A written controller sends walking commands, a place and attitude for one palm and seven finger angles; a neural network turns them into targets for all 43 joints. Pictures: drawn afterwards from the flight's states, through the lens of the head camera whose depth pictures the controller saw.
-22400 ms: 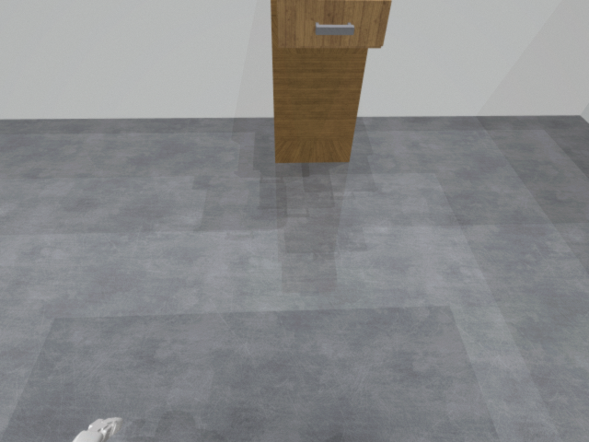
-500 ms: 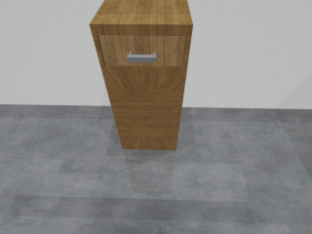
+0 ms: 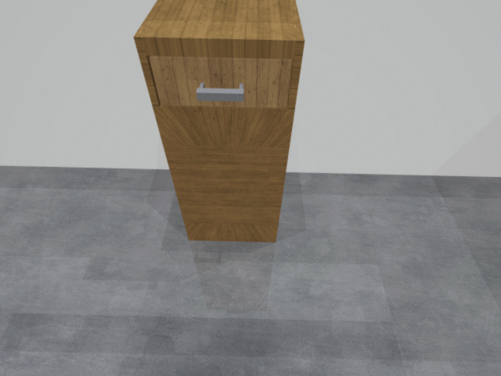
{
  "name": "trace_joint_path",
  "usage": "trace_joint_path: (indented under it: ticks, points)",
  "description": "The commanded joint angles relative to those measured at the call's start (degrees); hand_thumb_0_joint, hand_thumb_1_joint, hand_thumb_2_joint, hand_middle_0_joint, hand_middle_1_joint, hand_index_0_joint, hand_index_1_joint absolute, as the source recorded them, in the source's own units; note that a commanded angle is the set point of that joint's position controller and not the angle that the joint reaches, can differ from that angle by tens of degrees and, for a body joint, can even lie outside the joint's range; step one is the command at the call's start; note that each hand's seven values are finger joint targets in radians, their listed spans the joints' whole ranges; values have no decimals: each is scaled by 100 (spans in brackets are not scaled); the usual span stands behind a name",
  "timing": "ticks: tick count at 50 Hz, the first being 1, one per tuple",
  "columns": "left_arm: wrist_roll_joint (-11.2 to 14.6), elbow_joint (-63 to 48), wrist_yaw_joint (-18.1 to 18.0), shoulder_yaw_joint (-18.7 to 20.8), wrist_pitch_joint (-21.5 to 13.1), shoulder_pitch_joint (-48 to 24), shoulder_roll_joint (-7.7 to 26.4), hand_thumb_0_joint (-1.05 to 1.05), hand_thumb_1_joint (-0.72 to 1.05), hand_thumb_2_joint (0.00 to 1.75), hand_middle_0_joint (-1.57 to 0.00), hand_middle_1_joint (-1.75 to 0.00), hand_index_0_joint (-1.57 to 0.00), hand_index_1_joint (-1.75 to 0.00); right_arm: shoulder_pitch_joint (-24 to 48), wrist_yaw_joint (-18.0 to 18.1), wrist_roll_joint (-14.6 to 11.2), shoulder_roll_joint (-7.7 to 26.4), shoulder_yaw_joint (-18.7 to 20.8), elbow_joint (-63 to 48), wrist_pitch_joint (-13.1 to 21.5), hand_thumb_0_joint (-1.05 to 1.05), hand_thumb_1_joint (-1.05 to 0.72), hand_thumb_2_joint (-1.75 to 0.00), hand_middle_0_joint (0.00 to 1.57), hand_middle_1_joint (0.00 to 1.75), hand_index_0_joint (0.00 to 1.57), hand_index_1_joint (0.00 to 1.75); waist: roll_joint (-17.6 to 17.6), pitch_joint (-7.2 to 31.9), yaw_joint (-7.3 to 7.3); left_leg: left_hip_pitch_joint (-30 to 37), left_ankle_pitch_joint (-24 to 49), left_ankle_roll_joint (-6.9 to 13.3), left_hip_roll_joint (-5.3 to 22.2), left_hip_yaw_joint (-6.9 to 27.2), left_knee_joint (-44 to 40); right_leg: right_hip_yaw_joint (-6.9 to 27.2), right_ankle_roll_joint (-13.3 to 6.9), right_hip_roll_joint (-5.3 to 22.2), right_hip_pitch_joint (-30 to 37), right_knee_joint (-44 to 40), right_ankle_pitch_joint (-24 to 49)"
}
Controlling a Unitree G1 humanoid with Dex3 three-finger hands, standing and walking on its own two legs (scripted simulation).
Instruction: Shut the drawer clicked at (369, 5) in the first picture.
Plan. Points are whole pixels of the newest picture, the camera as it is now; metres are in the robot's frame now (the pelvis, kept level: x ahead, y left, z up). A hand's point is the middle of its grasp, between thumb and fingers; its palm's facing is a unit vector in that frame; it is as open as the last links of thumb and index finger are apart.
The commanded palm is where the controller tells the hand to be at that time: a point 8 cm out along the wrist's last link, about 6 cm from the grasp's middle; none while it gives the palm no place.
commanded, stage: look to check the result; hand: left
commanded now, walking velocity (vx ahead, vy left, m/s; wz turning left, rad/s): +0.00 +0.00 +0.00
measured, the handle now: (221, 90) +0.77 +0.12 +0.04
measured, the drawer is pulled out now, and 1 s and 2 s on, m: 0.00 0.00 0.00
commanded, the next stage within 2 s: stand and wait in 0.52 s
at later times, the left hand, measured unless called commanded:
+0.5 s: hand out of the picture -0.02 +0.15 -0.18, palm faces +0.05 -0.99 -0.16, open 7.4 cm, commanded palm none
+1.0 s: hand out of the picture -0.01 +0.14 -0.18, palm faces +0.05 -0.98 -0.16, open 7.4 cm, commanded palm none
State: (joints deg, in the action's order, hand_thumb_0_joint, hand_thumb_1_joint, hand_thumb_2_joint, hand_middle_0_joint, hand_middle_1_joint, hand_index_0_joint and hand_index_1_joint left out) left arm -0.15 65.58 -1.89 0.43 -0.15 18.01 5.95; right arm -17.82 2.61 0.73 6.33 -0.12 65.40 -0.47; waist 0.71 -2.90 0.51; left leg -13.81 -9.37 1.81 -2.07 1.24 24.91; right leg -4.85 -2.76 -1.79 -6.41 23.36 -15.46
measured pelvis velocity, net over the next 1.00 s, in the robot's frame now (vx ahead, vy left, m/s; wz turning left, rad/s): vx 0.01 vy -0.01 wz -0.01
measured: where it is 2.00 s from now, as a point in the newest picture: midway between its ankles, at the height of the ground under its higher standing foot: outside the picture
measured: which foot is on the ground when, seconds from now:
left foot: down 0.00-1.00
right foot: down 0.00-1.00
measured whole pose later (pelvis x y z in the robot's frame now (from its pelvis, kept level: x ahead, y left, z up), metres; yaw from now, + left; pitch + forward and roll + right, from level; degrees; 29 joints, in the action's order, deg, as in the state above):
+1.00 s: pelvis +0.01 -0.01 +0.00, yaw +0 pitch -2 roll +0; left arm -0.1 65.5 -2.1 0.6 -0.3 18.6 5.8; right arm -17.4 2.8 0.7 6.4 -0.4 66.0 -0.3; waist 0.9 -3.1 0.3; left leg -11.9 -10.6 1.1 -1.5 1.1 24.6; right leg -4.5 -3.4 -2.4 -4.4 22.5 -16.2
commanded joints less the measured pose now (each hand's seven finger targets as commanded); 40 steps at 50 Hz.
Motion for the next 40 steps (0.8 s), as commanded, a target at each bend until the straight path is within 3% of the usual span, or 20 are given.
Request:
trace_joint_path:
  ticks: [1, 35, 40]
  points:
    - [-2, -37, -68, 79, -57, 537, 508, 0, 90, 90, -20, -30, -20, -30, -412, 38, 1, 440, 105, -109, 65, 0, -90, -90, 20, 30, 20, 30, -8, -247, -19, 178, 528, 138, 643, 583, -344, 696, -110, 742, -459, -617, 218]
    - [-1, -52, -94, 91, -82, 637, 510, 0, 90, 90, -20, -30, -20, -30, -377, 52, -6, 439, 89, -49, 71, 0, -90, -90, 20, 30, 20, 30, -125, -240, -45, 316, 810, 115, 636, 436, -233, 704, -14, 765, -291, -644, 745]
    - [0, -63, -95, 95, -77, 602, 512, 0, 90, 90, -20, -30, -20, -30, -419, 52, -5, 448, 81, -34, 65, 0, -90, -90, 20, 30, 20, 30, -104, -322, -28, 265, 733, 108, 640, 464, -266, 709, -34, 740, -318, -666, 557]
